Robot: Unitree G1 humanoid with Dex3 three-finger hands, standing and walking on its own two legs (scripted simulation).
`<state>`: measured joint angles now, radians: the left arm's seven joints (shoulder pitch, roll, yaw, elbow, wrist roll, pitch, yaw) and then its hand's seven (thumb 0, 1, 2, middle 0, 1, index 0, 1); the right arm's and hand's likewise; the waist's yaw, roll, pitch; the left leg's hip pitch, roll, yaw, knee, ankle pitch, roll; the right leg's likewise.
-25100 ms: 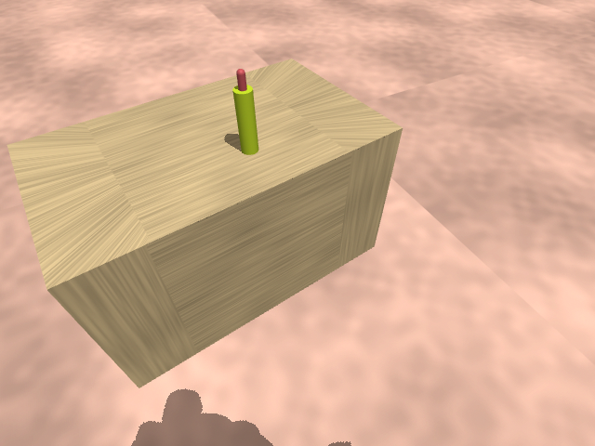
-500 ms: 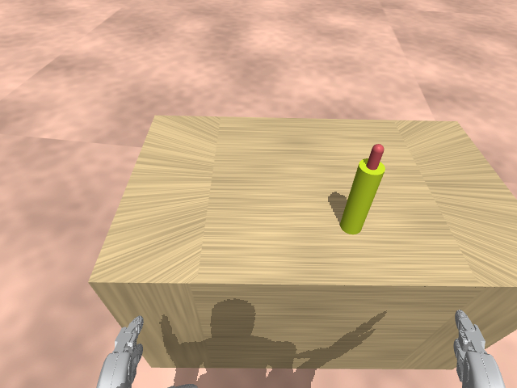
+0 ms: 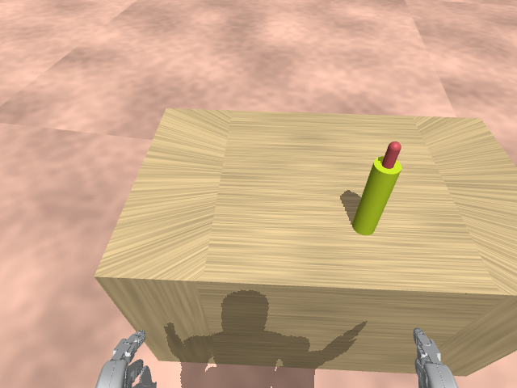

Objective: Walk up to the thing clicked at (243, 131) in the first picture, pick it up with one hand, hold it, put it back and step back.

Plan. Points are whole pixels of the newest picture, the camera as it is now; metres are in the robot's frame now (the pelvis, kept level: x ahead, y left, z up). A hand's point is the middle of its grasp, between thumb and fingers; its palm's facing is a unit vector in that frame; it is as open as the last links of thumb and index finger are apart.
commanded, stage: home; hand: right
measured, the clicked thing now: (377, 190) +0.52 -0.23 -0.01
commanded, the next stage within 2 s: none
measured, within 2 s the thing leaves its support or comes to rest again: neither
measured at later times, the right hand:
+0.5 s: hand out of the picture +0.15 -0.17 -0.06, palm faces +0.13 +0.95 -0.27, open 17.4 cm
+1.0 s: hand out of the picture +0.16 -0.18 -0.06, palm faces +0.13 +0.95 -0.28, open 17.4 cm
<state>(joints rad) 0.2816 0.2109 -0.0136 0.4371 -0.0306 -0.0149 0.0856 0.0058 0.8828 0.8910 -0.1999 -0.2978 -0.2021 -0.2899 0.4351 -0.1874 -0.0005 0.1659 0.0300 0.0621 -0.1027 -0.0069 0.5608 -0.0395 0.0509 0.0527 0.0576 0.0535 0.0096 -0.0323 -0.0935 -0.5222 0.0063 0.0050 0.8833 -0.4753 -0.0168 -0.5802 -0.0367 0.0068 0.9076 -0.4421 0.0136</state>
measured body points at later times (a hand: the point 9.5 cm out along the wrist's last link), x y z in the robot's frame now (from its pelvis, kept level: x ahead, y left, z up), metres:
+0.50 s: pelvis -0.01 +0.01 +0.00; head +0.01 +0.01 +0.45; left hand +0.15 +0.25 -0.08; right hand +0.14 -0.22 -0.04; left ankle -0.02 +0.13 -0.69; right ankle +0.01 -0.13 -0.69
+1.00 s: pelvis -0.01 +0.00 +0.00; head +0.02 +0.01 +0.44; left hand +0.16 +0.24 -0.08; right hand +0.15 -0.23 -0.04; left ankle -0.02 +0.13 -0.69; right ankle +0.01 -0.13 -0.69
